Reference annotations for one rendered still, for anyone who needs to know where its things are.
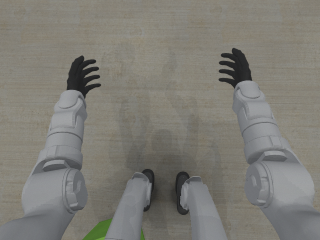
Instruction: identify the left robot hand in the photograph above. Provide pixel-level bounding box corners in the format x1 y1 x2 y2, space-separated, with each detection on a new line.
66 55 101 99

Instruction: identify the right robot hand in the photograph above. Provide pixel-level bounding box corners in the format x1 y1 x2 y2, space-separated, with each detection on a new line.
218 48 252 88

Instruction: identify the robot right upper arm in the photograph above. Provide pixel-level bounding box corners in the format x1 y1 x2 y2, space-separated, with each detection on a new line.
244 160 320 240

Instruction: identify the right robot forearm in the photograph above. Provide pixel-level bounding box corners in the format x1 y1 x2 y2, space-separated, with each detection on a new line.
232 80 315 201

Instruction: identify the carton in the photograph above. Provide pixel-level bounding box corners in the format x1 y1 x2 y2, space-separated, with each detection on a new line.
82 218 145 240

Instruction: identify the left robot forearm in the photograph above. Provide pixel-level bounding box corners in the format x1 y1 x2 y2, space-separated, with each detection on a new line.
21 89 88 213

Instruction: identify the robot left upper arm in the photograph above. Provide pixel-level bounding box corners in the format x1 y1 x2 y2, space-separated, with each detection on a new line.
0 167 88 240

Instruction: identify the right robot foot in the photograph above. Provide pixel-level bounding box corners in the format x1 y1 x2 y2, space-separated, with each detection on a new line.
175 171 190 215

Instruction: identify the right robot shin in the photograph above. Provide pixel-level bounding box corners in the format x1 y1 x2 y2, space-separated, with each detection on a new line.
180 176 208 209

